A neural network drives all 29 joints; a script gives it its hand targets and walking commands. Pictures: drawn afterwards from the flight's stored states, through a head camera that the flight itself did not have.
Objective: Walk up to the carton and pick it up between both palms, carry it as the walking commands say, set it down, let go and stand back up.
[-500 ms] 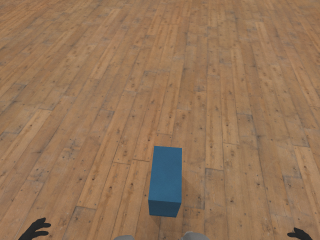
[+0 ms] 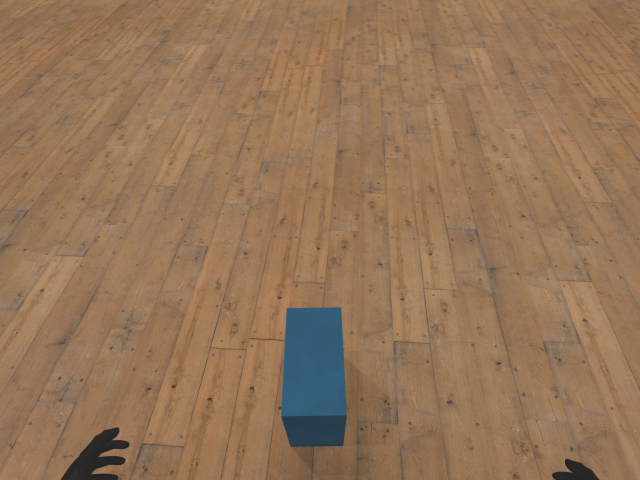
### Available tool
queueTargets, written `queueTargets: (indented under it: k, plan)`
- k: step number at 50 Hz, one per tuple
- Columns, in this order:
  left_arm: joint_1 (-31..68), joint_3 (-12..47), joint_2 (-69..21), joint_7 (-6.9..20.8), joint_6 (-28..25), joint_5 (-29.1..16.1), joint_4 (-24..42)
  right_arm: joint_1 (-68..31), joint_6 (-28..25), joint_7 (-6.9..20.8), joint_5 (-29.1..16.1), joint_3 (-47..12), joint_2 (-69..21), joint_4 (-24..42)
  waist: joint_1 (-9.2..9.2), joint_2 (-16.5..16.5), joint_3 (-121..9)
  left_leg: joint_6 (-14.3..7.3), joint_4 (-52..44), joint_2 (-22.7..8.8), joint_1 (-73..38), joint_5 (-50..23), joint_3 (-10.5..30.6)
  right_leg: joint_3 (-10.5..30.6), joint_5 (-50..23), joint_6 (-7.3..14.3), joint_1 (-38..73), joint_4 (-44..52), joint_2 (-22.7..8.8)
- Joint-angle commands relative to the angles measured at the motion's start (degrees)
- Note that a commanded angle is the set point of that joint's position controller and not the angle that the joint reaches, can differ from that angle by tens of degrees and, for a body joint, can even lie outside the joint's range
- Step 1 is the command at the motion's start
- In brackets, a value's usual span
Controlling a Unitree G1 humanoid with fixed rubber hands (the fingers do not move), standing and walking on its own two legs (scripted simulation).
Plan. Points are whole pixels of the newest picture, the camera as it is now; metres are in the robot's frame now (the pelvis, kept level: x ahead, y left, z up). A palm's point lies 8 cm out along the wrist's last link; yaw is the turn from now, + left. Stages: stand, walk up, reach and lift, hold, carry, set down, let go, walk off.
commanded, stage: walk up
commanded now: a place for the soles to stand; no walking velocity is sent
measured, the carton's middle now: (315, 378) +0.47 +0.04 -0.62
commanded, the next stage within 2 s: reach and lift in 0.92 s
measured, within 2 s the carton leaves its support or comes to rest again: neither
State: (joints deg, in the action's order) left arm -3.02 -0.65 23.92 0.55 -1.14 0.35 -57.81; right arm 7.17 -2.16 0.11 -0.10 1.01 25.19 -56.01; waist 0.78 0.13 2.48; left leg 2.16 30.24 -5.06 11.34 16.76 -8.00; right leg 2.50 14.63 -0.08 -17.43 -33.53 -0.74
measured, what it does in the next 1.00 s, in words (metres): stands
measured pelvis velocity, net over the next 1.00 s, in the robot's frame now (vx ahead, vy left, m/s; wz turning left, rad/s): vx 0.00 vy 0.02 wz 0.04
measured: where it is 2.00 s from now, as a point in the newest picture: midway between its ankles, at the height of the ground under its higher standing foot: outside the picture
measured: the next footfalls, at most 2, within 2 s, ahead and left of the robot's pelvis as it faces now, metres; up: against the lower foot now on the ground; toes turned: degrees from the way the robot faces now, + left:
none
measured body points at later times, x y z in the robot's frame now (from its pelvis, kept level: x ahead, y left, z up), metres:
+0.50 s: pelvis +0.00 +0.02 +0.00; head +0.03 +0.01 +0.45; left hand +0.13 +0.36 -0.10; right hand +0.11 -0.32 -0.11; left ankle -0.01 +0.15 -0.73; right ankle +0.04 -0.12 -0.73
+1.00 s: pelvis +0.00 +0.02 -0.01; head +0.06 +0.01 +0.43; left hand +0.18 +0.35 -0.09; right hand +0.15 -0.31 -0.11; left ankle -0.01 +0.15 -0.73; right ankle +0.04 -0.12 -0.73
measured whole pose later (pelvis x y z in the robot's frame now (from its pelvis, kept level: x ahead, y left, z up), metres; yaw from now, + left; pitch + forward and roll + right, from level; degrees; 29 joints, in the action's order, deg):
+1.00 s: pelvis +0.00 +0.02 -0.01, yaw +2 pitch +0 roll +0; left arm -5.4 -7.7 23.0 1.5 3.2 4.3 -38.5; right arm 8.1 4.4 2.0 4.7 10.5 21.9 -40.2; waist 2.2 -0.9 6.8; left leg 1.4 40.8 -4.4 18.3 22.2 -6.1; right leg 1.3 18.8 -2.3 -21.8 -40.5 -2.3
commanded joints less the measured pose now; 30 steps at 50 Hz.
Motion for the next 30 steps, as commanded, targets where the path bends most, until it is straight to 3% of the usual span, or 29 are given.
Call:
queueTargets:
  k: [1,9,10,14,23,30]
  plan:
    - [3.60,-1.81,11.10,-0.24,-0.47,-0.06,1.56,-1.64,-0.57,-0.08,0.11,1.96,9.77,0.82,-0.20,3.72,-3.84,-3.92,-7.18,-2.51,-3.01,-1.70,5.20,8.15,-6.75,4.46,0.31,10.43,-5.86]
    - [4.31,-1.42,10.43,0.12,-0.10,-0.18,0.09,-3.99,-0.59,0.08,0.30,1.95,9.70,-0.77,-0.61,1.82,-4.37,-3.55,-11.28,-3.59,-4.95,-4.34,5.17,6.21,-9.31,3.65,3.07,12.02,-5.61]
    - [2.92,-1.83,12.11,-0.63,-0.91,0.00,-0.35,-4.50,0.46,0.43,0.78,2.63,10.58,-0.09,-0.92,-0.46,-3.24,-4.05,-8.90,-3.08,-3.69,-3.17,4.14,7.17,-11.37,3.65,3.09,11.93,-6.47]
    - [3.03,-1.84,12.53,-1.31,-1.40,0.36,0.39,-3.89,1.52,1.07,0.69,2.98,9.52,0.35,-0.05,2.41,-4.46,-4.35,-7.84,-2.48,-4.54,-1.08,4.87,8.41,-9.16,4.12,1.70,12.09,-6.79]
    - [0.00,-2.04,12.34,-1.43,-1.00,0.34,1.89,-5.12,2.26,1.25,0.89,4.09,11.38,2.54,-0.56,-1.38,-3.42,-6.02,-8.10,-5.62,-1.48,2.35,5.74,3.28,-11.23,3.46,0.96,4.68,-3.30]
    - [-2.60,-2.54,13.62,-1.88,-1.09,0.55,3.41,-4.86,3.06,1.22,0.66,4.85,11.65,4.71,-0.28,-1.20,-3.40,-6.58,-3.39,-5.82,-1.19,1.55,5.19,4.31,-13.09,4.28,-1.35,1.56,-2.79]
